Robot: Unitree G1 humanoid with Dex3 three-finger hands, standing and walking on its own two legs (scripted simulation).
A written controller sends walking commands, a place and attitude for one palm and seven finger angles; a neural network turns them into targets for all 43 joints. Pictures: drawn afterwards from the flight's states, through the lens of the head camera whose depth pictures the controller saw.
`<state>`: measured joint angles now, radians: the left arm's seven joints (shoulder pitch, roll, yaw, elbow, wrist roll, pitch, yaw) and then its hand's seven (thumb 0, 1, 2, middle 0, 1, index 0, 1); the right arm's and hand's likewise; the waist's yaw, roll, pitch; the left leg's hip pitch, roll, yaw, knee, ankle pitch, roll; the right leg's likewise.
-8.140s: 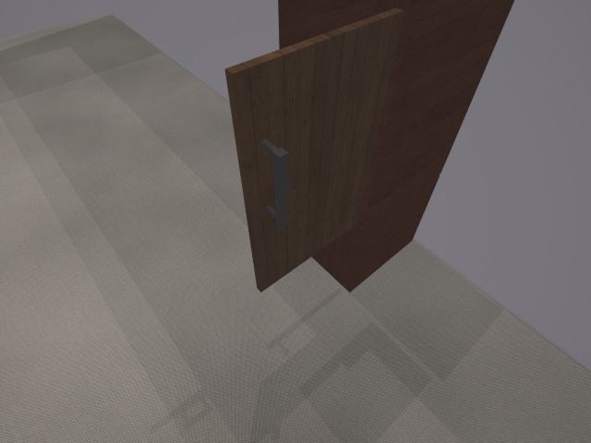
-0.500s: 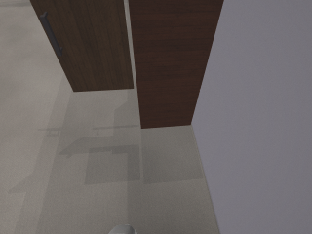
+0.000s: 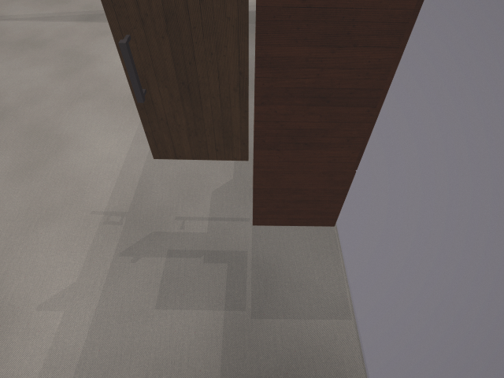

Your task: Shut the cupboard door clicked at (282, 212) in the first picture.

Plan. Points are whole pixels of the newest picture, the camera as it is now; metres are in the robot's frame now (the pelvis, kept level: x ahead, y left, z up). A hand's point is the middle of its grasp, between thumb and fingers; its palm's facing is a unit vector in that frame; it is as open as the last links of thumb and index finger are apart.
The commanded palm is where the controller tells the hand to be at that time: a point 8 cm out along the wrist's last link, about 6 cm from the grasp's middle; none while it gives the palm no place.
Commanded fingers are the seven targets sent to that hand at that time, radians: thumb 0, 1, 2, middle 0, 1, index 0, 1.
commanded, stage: take the last steps up to it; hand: left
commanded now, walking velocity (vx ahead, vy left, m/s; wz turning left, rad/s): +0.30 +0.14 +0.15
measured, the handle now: (134, 70) +0.86 +0.38 +0.03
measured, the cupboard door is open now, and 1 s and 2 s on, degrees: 89 89 89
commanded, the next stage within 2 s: come to a stop and stand still in 1.02 s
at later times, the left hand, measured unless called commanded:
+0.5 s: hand out of the picture +0.03 +0.20 -0.17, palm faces +0.24 -0.96 -0.15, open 7.3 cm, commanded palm none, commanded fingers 0.00 0.90 0.90 -0.20 -0.30 -0.20 -0.30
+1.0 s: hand (133, 233) +0.44 +0.31 -0.16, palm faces +0.03 -0.98 -0.18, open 7.4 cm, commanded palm none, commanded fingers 0.00 0.90 0.90 -0.20 -0.30 -0.20 -0.30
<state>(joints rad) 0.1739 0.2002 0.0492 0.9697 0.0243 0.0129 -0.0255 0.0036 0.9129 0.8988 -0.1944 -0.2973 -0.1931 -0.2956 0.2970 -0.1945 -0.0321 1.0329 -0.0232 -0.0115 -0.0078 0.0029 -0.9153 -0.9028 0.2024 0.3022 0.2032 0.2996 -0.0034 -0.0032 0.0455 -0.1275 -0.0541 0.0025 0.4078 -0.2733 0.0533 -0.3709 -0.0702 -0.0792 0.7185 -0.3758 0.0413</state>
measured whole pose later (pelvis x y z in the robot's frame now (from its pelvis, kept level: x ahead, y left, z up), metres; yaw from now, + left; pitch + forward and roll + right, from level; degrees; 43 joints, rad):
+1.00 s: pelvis +0.32 +0.13 +0.00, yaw +2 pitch +0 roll +2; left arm 0.10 0.17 0.05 0.97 0.02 0.00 -0.01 0.00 0.92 0.90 -0.19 -0.30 -0.19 -0.30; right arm 0.39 -0.14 -0.01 1.11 -0.03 -0.06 -0.02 0.00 -0.91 -0.90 0.20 0.30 0.20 0.30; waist -0.03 -0.03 0.05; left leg -0.02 -0.05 0.20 0.31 -0.29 0.07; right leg -0.50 -0.09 -0.06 0.76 -0.20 -0.02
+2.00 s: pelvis +0.37 +0.12 +0.00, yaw -1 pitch +0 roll +1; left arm 0.28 0.16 0.02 1.05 0.02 0.01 0.01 0.00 0.91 0.90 -0.19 -0.30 -0.19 -0.30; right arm 0.28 -0.20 -0.05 1.08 -0.02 0.05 0.00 0.01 -0.91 -0.90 0.20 0.30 0.20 0.30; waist 0.00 0.00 0.00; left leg -0.35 0.02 0.04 0.60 -0.30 -0.02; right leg -0.11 -0.03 -0.03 0.43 -0.32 0.00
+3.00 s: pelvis +0.37 +0.14 -0.01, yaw -1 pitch -2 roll +0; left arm 0.28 0.17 -0.02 1.08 0.01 -0.01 0.04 0.00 0.91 0.90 -0.20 -0.30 -0.20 -0.30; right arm 0.27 -0.19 0.01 1.05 -0.01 -0.01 -0.02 0.01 -0.93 -0.90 0.20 0.30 0.20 0.30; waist 0.00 0.04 0.03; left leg -0.23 -0.01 0.09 0.53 -0.28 0.04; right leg -0.14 -0.06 -0.01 0.53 -0.36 0.04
